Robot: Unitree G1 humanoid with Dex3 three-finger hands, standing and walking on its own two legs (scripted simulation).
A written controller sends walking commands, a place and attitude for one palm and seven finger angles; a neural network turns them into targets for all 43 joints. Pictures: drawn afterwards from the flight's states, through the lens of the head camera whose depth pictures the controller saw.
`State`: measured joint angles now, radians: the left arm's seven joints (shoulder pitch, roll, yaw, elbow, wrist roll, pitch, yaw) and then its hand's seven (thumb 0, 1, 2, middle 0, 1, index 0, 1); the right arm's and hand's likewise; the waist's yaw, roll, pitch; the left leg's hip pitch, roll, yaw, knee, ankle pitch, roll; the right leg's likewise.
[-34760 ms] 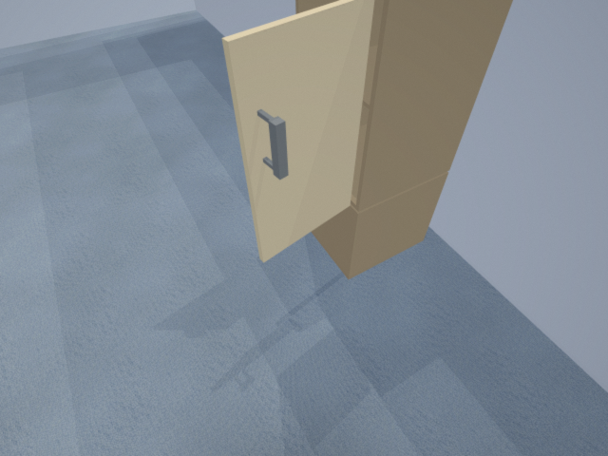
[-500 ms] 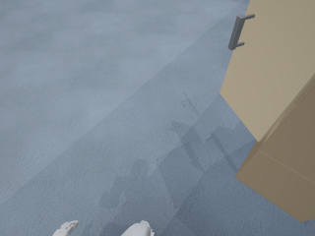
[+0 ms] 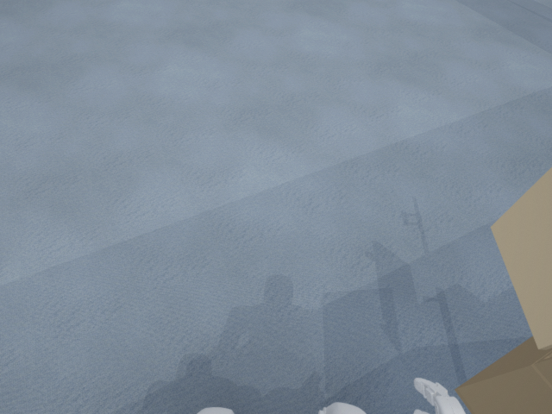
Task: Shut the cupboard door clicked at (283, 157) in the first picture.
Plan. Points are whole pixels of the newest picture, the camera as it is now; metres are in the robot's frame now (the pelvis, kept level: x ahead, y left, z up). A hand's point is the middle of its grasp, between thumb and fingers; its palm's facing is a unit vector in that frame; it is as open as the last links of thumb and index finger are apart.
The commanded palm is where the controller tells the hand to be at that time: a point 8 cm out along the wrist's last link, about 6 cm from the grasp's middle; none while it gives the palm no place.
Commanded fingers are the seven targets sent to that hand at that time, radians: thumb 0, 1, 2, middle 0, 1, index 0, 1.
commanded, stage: walk to a spot facing it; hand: left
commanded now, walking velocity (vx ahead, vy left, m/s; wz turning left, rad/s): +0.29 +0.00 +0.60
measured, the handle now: out of the picture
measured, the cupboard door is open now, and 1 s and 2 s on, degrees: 60 60 60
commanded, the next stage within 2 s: turn to face it in 1.34 s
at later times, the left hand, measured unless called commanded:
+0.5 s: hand out of the picture +0.04 +0.15 -0.15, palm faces +0.39 -0.90 -0.21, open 7.4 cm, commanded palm none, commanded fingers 0.00 0.90 0.90 -0.20 -0.30 -0.20 -0.30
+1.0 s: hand (120, 300) +0.29 +0.31 -0.13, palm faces +0.48 -0.85 -0.22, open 7.4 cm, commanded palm none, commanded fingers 0.00 0.90 0.90 -0.20 -0.30 -0.20 -0.30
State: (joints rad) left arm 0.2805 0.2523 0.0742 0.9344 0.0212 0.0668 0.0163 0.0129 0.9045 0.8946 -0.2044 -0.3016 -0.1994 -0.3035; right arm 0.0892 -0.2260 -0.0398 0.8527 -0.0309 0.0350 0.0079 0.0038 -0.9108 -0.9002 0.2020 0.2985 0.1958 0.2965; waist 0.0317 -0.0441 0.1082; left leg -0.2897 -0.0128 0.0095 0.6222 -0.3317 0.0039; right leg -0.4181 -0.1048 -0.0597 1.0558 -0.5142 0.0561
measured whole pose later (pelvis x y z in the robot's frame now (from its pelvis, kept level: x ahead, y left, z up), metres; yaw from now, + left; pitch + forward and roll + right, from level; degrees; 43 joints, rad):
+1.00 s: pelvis +0.28 +0.08 +0.02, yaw +30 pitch +1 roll +1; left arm 0.15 0.20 0.07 0.89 0.03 -0.01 -0.03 0.01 0.91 0.90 -0.20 -0.30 -0.20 -0.30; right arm 0.33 -0.16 -0.04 1.00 -0.03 -0.03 0.00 0.01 -0.91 -0.90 0.20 0.30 0.20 0.30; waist -0.04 0.00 0.04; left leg -0.17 -0.05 0.03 0.41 -0.26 0.05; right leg -0.51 -0.11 -0.04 0.74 -0.21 0.05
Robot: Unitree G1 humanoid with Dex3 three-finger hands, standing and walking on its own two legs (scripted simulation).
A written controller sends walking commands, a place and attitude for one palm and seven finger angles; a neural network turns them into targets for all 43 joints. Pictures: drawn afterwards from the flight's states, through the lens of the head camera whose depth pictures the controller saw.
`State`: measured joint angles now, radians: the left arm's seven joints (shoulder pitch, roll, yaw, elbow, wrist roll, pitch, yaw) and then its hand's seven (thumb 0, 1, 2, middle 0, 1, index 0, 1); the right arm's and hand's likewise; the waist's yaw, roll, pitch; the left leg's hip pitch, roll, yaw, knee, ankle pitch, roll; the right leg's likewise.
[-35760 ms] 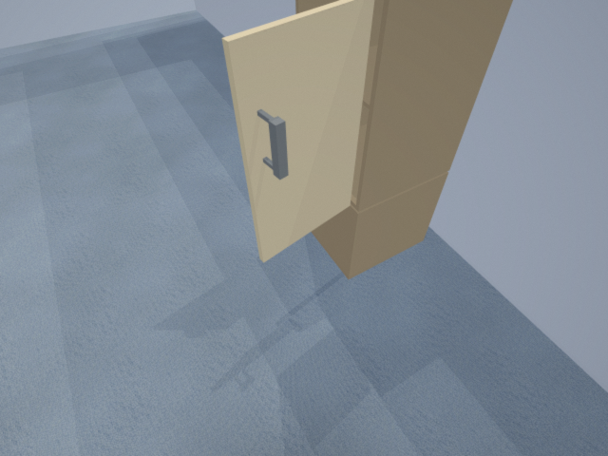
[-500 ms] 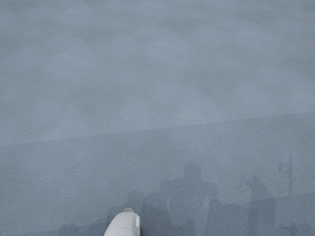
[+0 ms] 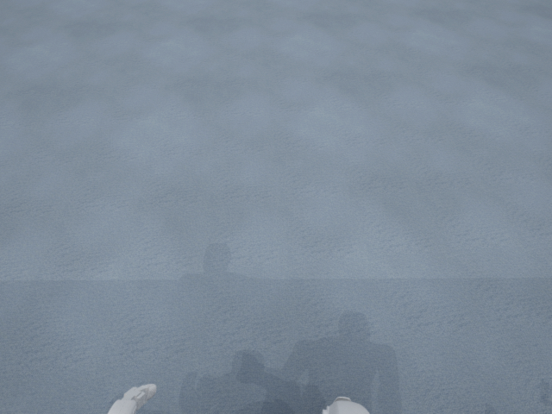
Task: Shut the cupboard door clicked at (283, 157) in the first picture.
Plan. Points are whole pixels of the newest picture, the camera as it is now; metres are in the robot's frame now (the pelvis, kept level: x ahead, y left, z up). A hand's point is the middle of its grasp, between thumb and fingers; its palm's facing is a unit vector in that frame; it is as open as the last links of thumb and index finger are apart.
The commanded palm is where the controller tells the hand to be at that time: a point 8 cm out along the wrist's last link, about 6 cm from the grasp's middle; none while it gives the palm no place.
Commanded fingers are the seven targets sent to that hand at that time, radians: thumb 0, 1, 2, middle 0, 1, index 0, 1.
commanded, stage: walk to a spot facing it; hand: left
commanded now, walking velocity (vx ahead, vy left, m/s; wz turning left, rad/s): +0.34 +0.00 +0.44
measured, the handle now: out of the picture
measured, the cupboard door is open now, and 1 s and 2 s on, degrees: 60 60 60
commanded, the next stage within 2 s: turn to face it in 0.34 s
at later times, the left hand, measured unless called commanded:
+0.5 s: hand out of the picture +0.11 +0.19 -0.19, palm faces +0.29 -0.93 -0.22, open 7.3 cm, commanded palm none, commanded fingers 0.00 0.90 0.90 -0.20 -0.30 -0.20 -0.30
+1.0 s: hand (172, 321) +0.31 +0.21 -0.18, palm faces +0.06 -0.97 -0.22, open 7.4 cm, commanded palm none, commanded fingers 0.00 0.90 0.90 -0.20 -0.30 -0.20 -0.30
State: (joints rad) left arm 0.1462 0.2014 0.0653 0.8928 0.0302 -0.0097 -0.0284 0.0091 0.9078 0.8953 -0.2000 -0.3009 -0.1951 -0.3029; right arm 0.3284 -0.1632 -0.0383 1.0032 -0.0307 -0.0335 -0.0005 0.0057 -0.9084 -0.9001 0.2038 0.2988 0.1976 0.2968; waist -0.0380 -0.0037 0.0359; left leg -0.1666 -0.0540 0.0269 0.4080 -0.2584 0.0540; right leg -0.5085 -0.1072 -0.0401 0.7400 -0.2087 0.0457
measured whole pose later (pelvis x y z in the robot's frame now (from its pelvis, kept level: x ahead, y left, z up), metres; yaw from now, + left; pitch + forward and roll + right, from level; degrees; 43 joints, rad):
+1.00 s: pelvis +0.25 +0.02 -0.02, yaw +0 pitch +0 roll +0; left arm 0.23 0.18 0.08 0.92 0.03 0.05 -0.02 0.01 0.91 0.90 -0.20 -0.30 -0.20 -0.30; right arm 0.18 -0.20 -0.05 0.95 -0.02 0.03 -0.02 0.00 -0.92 -0.90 0.21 0.30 0.20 0.30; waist 0.00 0.02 0.07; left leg -0.30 0.14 0.33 0.65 -0.34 0.03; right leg -0.29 -0.03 -0.09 0.63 -0.29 0.01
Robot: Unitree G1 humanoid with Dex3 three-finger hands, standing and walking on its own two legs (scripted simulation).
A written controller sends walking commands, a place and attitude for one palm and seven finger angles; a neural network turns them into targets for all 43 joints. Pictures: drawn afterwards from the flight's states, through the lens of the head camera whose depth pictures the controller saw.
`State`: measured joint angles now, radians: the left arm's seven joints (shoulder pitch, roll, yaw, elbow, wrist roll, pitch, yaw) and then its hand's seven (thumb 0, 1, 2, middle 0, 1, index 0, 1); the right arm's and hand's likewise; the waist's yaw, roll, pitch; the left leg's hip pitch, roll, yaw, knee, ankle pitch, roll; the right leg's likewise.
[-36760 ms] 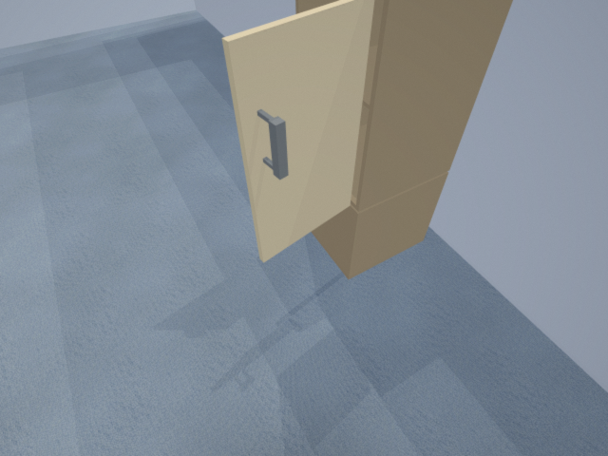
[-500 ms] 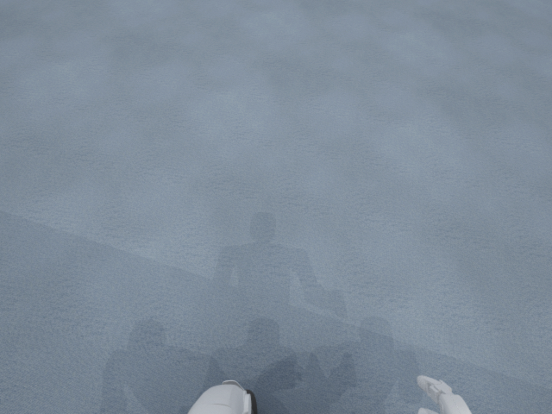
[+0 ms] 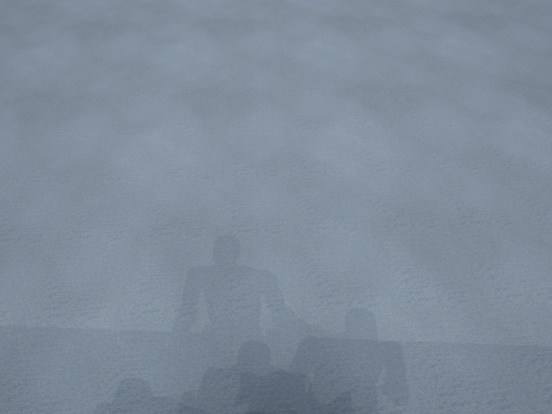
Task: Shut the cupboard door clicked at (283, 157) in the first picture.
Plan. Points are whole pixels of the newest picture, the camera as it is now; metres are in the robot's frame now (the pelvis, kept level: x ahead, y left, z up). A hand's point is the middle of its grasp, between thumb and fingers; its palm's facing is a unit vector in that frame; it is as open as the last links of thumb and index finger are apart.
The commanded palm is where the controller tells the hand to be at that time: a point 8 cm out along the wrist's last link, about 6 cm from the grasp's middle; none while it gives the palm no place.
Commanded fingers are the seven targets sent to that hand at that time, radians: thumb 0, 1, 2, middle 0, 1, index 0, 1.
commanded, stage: turn to face it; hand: left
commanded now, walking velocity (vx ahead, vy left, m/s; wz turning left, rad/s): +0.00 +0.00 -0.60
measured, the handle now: out of the picture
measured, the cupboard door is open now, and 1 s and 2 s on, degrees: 60 60 60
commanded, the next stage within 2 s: none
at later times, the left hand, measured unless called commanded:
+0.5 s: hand (163, 377) +0.19 +0.21 -0.16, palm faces -0.26 -0.94 -0.20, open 7.4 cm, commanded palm none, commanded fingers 0.00 0.90 0.90 -0.20 -0.30 -0.20 -0.30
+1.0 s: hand (206, 363) +0.22 +0.14 -0.15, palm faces -0.54 -0.81 -0.22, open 7.4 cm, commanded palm none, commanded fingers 0.00 0.90 0.90 -0.20 -0.30 -0.20 -0.30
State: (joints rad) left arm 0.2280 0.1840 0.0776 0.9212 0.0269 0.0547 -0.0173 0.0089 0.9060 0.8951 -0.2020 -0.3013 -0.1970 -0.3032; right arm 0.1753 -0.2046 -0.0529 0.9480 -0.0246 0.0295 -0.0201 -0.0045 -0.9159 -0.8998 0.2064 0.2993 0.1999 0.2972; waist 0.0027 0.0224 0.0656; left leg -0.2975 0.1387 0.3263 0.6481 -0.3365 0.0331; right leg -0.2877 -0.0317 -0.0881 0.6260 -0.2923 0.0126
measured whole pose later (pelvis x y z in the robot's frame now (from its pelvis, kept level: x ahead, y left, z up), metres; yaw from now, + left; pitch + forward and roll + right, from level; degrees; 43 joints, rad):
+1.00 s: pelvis +0.04 +0.02 +0.01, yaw -34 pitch +1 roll +0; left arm 0.19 0.22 0.05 0.89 0.02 0.05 -0.01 0.01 0.90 0.89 -0.21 -0.30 -0.20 -0.30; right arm 0.16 -0.25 -0.05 0.87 -0.01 0.06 -0.02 0.01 -0.91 -0.90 0.20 0.30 0.19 0.30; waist 0.00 -0.01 0.09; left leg -0.45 0.06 0.04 0.88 -0.43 -0.09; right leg -0.26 0.02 0.06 0.53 -0.29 0.00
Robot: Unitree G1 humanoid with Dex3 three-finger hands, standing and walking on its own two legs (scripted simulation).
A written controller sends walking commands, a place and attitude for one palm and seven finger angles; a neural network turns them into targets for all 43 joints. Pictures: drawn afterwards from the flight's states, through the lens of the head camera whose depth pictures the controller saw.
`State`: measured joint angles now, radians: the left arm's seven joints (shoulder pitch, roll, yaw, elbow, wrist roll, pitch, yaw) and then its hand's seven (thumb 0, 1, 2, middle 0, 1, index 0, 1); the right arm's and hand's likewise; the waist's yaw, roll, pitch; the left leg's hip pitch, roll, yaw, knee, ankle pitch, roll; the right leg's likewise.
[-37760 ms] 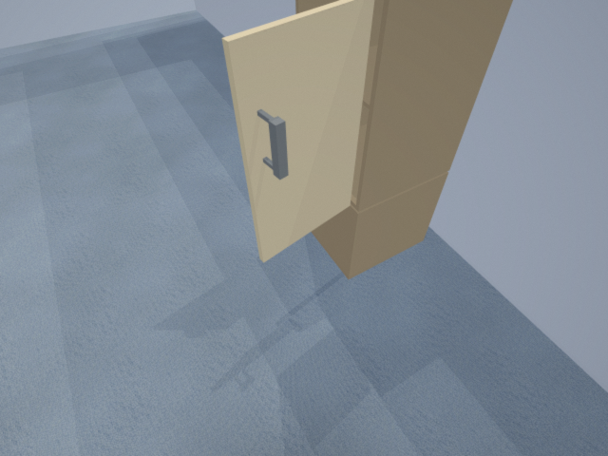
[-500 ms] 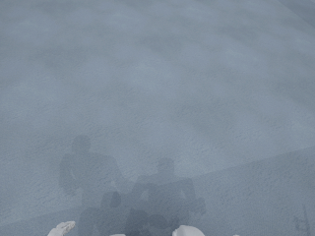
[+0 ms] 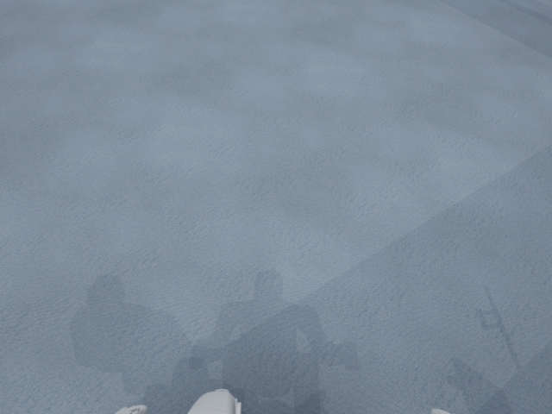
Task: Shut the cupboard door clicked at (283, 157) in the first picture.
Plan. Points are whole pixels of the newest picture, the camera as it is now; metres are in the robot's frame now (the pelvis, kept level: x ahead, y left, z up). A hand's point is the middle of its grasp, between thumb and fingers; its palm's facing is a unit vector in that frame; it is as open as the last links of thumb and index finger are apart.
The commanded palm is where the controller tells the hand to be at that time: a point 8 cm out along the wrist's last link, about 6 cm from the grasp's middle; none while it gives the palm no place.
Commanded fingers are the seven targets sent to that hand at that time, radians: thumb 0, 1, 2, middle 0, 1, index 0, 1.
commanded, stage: turn to face it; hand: left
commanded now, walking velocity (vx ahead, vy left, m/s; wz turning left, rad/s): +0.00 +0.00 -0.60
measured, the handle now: out of the picture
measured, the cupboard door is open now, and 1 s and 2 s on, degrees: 60 60 60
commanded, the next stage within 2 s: none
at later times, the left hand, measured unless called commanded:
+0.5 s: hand (185, 376) +0.19 +0.16 -0.16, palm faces -0.32 -0.91 -0.26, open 7.4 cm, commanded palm none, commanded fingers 0.00 0.90 0.90 -0.20 -0.30 -0.20 -0.30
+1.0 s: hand (200, 362) +0.21 +0.15 -0.17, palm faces -0.55 -0.81 -0.19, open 7.4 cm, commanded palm none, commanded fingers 0.00 0.90 0.90 -0.20 -0.30 -0.20 -0.30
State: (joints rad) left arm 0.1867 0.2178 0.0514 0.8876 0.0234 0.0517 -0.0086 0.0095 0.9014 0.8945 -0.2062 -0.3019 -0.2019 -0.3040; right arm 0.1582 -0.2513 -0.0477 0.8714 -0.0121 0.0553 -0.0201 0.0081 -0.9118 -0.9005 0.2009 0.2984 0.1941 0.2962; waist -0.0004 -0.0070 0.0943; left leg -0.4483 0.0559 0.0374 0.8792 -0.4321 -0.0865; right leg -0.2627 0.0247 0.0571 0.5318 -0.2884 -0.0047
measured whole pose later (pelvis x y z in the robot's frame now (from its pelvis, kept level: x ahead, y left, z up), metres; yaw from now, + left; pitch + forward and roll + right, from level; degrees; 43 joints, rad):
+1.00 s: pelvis +0.02 +0.02 +0.00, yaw -36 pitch +1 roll -2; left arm 0.16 0.28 0.09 0.91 0.02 0.09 -0.03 0.01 0.91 0.89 -0.20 -0.30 -0.20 -0.30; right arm 0.18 -0.20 0.00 0.84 -0.03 0.02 -0.03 0.00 -0.91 -0.90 0.20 0.30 0.20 0.30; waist 0.01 -0.05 0.10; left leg -0.28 0.09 0.13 0.56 -0.30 0.02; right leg -0.49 0.02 0.01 1.11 -0.48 0.05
